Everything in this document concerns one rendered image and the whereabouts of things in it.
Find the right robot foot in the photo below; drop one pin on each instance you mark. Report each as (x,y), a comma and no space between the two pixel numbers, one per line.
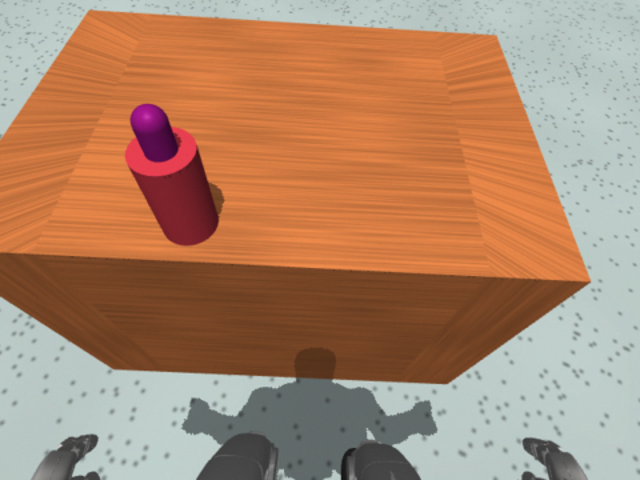
(344,461)

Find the right robot hand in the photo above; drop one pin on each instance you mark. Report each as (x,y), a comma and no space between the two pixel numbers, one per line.
(560,465)

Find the bottle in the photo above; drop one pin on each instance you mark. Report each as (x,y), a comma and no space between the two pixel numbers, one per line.
(167,166)

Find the left robot hand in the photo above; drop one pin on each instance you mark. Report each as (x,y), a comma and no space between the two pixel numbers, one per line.
(59,464)

